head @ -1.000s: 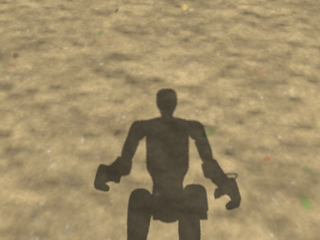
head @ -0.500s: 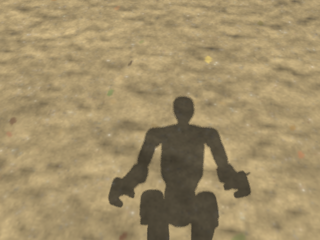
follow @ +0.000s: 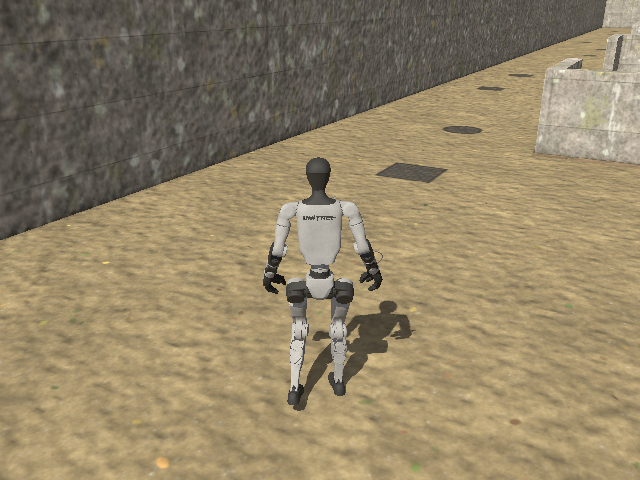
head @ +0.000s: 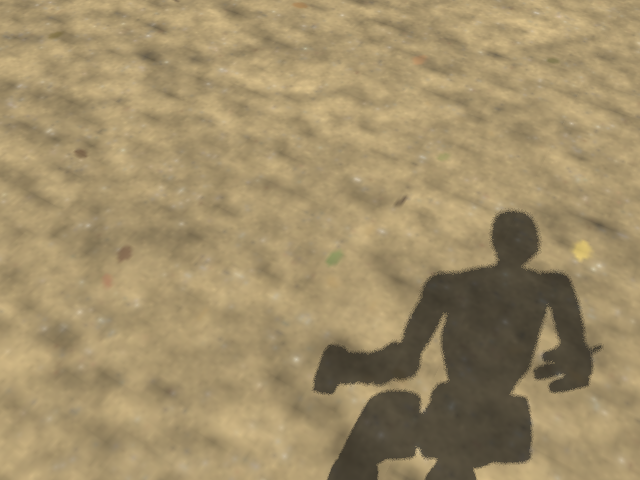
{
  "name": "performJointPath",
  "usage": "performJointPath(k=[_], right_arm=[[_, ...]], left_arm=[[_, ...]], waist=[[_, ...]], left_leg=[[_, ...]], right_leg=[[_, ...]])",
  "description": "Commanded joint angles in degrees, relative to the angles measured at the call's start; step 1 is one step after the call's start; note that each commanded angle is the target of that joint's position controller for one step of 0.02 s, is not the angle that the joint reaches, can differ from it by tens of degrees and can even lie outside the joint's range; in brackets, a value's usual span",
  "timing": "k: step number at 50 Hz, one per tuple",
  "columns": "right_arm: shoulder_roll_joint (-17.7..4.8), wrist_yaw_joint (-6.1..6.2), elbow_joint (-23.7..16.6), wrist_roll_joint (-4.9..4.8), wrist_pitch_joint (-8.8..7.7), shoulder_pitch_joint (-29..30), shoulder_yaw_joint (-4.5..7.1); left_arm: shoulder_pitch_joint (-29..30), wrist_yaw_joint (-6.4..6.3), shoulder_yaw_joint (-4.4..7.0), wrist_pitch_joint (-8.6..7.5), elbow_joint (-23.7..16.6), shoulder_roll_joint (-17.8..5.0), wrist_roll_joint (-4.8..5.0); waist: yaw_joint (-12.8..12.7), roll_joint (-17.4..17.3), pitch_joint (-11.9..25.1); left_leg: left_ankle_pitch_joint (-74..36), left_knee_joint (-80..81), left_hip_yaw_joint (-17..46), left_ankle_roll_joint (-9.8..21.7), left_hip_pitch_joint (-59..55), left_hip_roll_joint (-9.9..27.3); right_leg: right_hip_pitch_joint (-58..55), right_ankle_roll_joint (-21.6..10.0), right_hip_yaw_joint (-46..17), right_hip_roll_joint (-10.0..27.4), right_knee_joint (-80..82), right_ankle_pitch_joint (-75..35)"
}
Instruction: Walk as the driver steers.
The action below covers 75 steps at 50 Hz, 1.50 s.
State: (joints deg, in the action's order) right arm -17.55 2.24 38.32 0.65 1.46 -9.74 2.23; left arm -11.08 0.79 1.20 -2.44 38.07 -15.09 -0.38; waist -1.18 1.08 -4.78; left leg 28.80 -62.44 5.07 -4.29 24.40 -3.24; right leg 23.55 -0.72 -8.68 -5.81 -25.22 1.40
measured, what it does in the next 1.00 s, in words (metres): walks ahead, turning right: left foot, then right foot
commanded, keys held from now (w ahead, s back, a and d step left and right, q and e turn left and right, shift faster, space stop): e+shift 0.68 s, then w+e+shift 0.32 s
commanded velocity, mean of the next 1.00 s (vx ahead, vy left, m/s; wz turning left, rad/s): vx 0.18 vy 0.00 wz -0.80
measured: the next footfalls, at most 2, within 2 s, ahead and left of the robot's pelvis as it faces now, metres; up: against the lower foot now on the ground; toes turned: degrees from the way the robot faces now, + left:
left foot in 0.16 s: +0.13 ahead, +0.10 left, +0.00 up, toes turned -16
right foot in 0.60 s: +0.04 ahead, -0.16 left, +0.00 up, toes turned -34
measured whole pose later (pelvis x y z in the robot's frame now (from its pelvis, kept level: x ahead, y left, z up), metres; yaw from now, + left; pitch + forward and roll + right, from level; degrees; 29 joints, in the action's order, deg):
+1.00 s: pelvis +0.10 -0.08 +0.02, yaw -52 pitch +3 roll +2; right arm -18.8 -1.2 39.3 -1.5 -5.7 -5.6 4.7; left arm -17.8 -1.3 3.3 -0.1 33.9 -18.7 2.2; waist -2.0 -0.2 1.2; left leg 12.1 -33.7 6.8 -4.0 25.2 -2.5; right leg 13.3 -2.7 -16.8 -5.7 -27.2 15.4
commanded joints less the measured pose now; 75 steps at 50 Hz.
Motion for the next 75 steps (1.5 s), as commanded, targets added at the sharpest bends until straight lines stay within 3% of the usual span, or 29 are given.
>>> performJointPath(k=[1, 3, 8, 9, 10, 11, 12, 15, 19, 23, 28, 29, 30, 31, 32, 33, 35, 38, 47, 51, 53, 54, 55, 57, 58, 66, 71, 73, 75], right_arm=[[-1.28, 0.46, -2.27, 0.1, -1.42, -5.09, 0.21], [-3.31, 0.21, -1.61, -0.54, -0.84, -4.86, 0.69], [-5.07, -1.0, -1.95, -0.83, -1.18, -1.68, 1.67], [-7.02, -0.85, -1.91, -0.45, -1.51, -2.77, 2.32], [-10.69, -0.9, -1.86, 1.67, -1.64, -3.55, 3.02], [-9.7, -1.0, -2.99, 3.29, -1.93, 1.67, 2.88], [-6.6, -0.55, -4.29, 3.09, -2.27, 6.15, 2.01], [-2.95, 0.21, -5.38, 0.44, -2.47, 10.37, 0.88], [-4.57, 0.69, -3.72, 0.72, -1.29, 4.82, 1.68], [-8.82, -0.15, -2.73, 0.38, -0.36, 3.21, 3.6], [-9.84, -2.01, -1.63, -2.4, -1.79, 3.97, 4.99], [-8.58, -2.2, -0.93, -2.91, -2.2, 3.48, 4.87], [-6.22, -2.64, 0.4, -2.27, -2.67, -0.16, 4.41], [-2.23, -2.91, -3.07, 1.21, -2.96, -0.25, 2.99], [-3.92, -2.29, -4.64, 1.57, -3.14, 5.74, 3.16], [-6.31, -1.71, -4.93, -0.02, -2.85, 8.71, 3.76], [-7.07, -0.88, -3.58, 0.02, -3.05, 5.98, 4.2], [-7.62, -2.37, -2.88, -0.69, -4.37, 4.82, 4.68], [-4.86, -3.5, -3.99, -1.87, -8.23, 10.26, 3.22], [-6.64, -3.29, -3.94, -3.5, -9.06, 6.02, 4.05], [-8.78, -2.66, -1.3, -3.19, -9.31, -4.8, 5.41], [-11.23, -2.34, -0.79, -1.42, -9.21, -12.98, 5.74], [-14.76, -3.18, -0.91, 0.54, -9.0, -11.69, 6.13], [-9.27, -2.55, -2.21, -1.01, -8.32, -7.35, 4.75], [-8.06, -2.18, -2.39, -1.11, -7.92, -7.39, 4.09], [-4.56, -1.33, 2.49, 1.08, -7.83, -9.88, 2.1], [-7.13, -1.26, 5.38, 0.59, -7.07, -13.5, 2.36], [-10.38, -1.03, 5.68, 0.52, -6.34, -12.4, 2.84], [-14.3, -0.39, 5.8, 0.28, -5.12, -12.5, 3.68]], left_arm=[[0.38, -0.37, 3.77, 0.23, -3.17, -10.57, 0.24], [0.75, -0.63, 4.56, 0.96, -3.86, -11.65, 1.01], [0.13, -2.41, 5.49, 3.64, -4.26, -11.34, 2.35], [-1.96, -2.64, 5.17, 3.95, -3.91, -10.0, 2.38], [-1.67, -2.77, 4.9, 3.89, -5.45, -8.28, 2.83], [-5.11, -2.6, 5.71, 3.45, -4.77, -9.91, 2.84], [-7.06, -2.48, 6.87, 3.66, -3.33, -13.23, 2.32], [-11.12, -2.87, 6.45, 5.52, -1.21, -10.44, 1.38], [-2.92, -1.68, 4.73, 5.28, -6.09, -7.74, 2.1], [-0.19, 0.21, 3.44, 4.94, -9.11, -6.2, 1.78], [-2.22, 0.83, 4.82, 6.59, -9.62, -8.54, 1.86], [-4.71, 0.48, 5.53, 6.77, -8.76, -9.21, 1.7], [-9.57, -0.55, 7.22, 6.66, -7.36, -13.06, 1.45], [-10.98, -1.76, 9.32, 6.38, -8.72, -22.87, 1.49], [-9.31, -0.98, 8.36, 4.48, -10.71, -20.58, -0.95], [-7.84, -0.39, 7.56, 3.27, -10.07, -17.89, -1.01], [-4.25, -1.19, 6.6, 2.94, -8.98, -13.99, 2.31], [-1.59, -1.73, 5.44, 2.64, -10.11, -13.29, 1.87], [-3.76, -2.47, 5.16, 1.32, -8.32, -13.9, 2.64], [-1.05, -1.95, 4.26, 1.7, -9.54, -11.76, 2.93], [-0.44, -1.56, 2.62, 1.43, -9.93, -6.91, 2.73], [-2.79, -1.2, 0.99, 1.08, -9.82, -1.32, 1.76], [-2.92, -0.98, 1.15, 0.11, -14.29, -3.32, 4.34], [0.34, -0.96, 3.0, 0.65, -12.25, -10.12, 2.82], [-0.67, -0.84, 3.03, 0.96, -11.16, -9.37, 2.04], [3.57, 0.48, 2.46, 1.62, -10.97, -5.51, 2.96], [11.83, 3.2, 1.38, 0.64, -11.65, -3.4, 3.12], [12.98, 4.1, 1.33, 0.13, -12.05, -3.35, 3.33], [7.27, 4.02, 2.95, 0.4, -11.17, -6.56, 3.82]], waist=[[2.76, 6.27, 12.39], [3.3, 6.94, 14.32], [4.16, 7.19, 8.28], [4.2, 5.09, 8.93], [3.75, -7.47, 9.61], [1.33, -14.3, 8.55], [-0.95, -10.83, 6.96], [-1.88, -7.37, 5.3], [2.65, -7.42, 4.77], [3.96, -8.8, 7.36], [1.16, -10.08, 8.5], [-0.54, -8.44, 9.18], [-2.2, -0.61, 11.08], [0.18, 20.33, 11.38], [-3.91, 14.87, 18.44], [-4.25, 8.52, 16.06], [-0.7, 3.15, 12.89], [0.72, 7.08, 9.65], [-0.71, 8.66, 4.06], [2.18, 8.61, 4.4], [7.16, 4.12, 8.1], [8.79, -5.31, 15.16], [5.52, -18.36, 12.0], [6.18, -10.7, 3.17], [5.46, -7.46, 3.14], [4.02, -6.58, -3.57], [6.17, -2.73, -7.84], [4.33, -4.19, -6.44], [-1.05, -9.89, -0.31]], left_leg=[[-2.1, 16.26, -0.76, 0.3, -4.55, -1.69], [-5.98, 20.48, 1.32, 1.39, -7.13, -2.15], [-17.29, 37.65, 2.25, 4.94, -18.97, -0.58], [-16.99, 41.46, 4.95, 7.23, -24.11, 4.74], [-12.28, 45.36, 17.16, 13.8, -25.2, 16.62], [-18.2, 48.01, 23.51, 17.83, -19.4, 24.13], [-22.41, 47.25, 18.73, 17.35, -15.25, 23.43], [-28.96, 45.56, 7.31, 15.1, -13.88, 17.76], [-35.48, 44.95, 0.47, 17.16, -20.98, 17.23], [-41.59, 43.16, -4.31, 17.22, -21.5, 19.63], [-41.2, 36.49, -9.01, 12.7, -19.72, 22.02], [-38.15, 31.26, -11.81, 9.68, -16.64, 20.68], [-29.83, 20.27, -15.45, 5.09, -8.06, 16.53], [8.34, 0.3, -17.56, -1.23, 14.09, 7.55], [12.16, -9.1, -3.38, -1.43, 18.61, 3.8], [7.37, -11.19, -0.7, 0.1, 19.09, 4.73], [-3.39, -4.28, 1.01, 1.94, 18.97, 6.82], [-12.17, 4.54, -0.18, 1.95, 14.61, 4.36], [-16.71, 27.27, 0.76, -0.15, 3.28, 0.09], [-19.1, 33.63, 0.95, 1.3, -11.13, 1.31], [-18.09, 37.3, 2.72, 3.86, -30.36, 6.57], [-3.77, 39.21, 15.46, 7.24, -40.46, 18.05], [18.93, 48.98, 39.52, 12.79, -39.33, 27.61], [14.56, 49.0, 29.32, 11.11, -32.4, 25.16], [8.98, 48.77, 22.5, 9.79, -29.66, 22.25], [-15.03, 54.07, -5.71, 9.27, -21.37, 16.09], [-27.47, 56.27, -15.42, 7.77, -27.14, 16.9], [-55.86, 52.76, -19.87, 6.55, -28.22, 16.95], [-91.14, 41.29, -20.8, 6.93, -32.25, 18.82]], right_leg=[[-12.55, -10.91, -17.55, 10.62, 6.76, -21.17], [-12.87, -11.29, -21.61, 12.21, 8.41, -8.29], [0.03, -6.01, -24.81, 7.87, 11.2, 24.03], [4.18, -3.29, -22.42, 5.08, 6.8, 30.38], [11.6, -0.81, -12.62, -0.3, -5.81, 34.39], [11.77, 1.51, -4.31, -2.93, -22.11, 31.81], [11.41, 3.33, -2.15, 0.62, -31.13, 28.0], [13.22, 6.31, 1.49, 3.12, -45.88, 21.45], [17.85, 9.42, 6.54, 8.78, -38.97, 16.72], [9.9, 8.08, 10.02, 10.59, -26.73, 17.54], [-1.72, 2.64, 13.53, 8.34, -10.98, 14.24], [-8.02, 0.59, 13.5, 6.85, -4.9, 8.78], [-19.92, -2.83, 7.78, 7.64, 0.8, -4.71], [-32.66, -12.24, -17.1, 23.67, -0.45, -32.55], [-29.46, -21.01, -25.9, 28.57, 1.99, -27.77], [-27.49, -19.15, -20.05, 25.5, 3.59, -20.81], [-23.35, -13.52, -15.82, 19.46, 6.0, 4.73], [-16.34, -12.98, -19.03, 16.52, 13.06, 34.28], [-6.95, -11.71, -20.75, 11.95, 10.11, 28.56], [-0.09, -9.74, -24.76, 10.97, 6.17, 31.46], [11.36, -5.45, -19.21, 6.26, -7.1, 35.65], [16.14, -2.67, -8.65, 0.23, -28.06, 36.01], [30.95, -2.28, -4.96, 1.99, -38.33, 30.41], [36.09, -0.74, -0.06, 8.61, -48.71, 21.09], [34.04, -0.6, 0.93, 10.09, -50.8, 18.25], [32.92, 1.7, 4.06, 12.73, -49.66, 1.27], [29.32, -1.93, 11.78, 12.31, -31.14, -2.79], [19.54, -4.84, 17.6, 8.64, -23.2, -0.31], [8.78, -6.98, 21.33, 3.23, -23.2, 5.72]])
Keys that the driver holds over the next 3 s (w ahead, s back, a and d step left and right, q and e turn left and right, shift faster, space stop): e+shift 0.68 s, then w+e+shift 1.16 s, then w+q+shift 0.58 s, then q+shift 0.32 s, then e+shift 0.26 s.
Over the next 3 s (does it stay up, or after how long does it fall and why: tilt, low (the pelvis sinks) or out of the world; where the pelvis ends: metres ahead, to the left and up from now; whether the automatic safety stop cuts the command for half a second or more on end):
stays up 0.22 -1.45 0.00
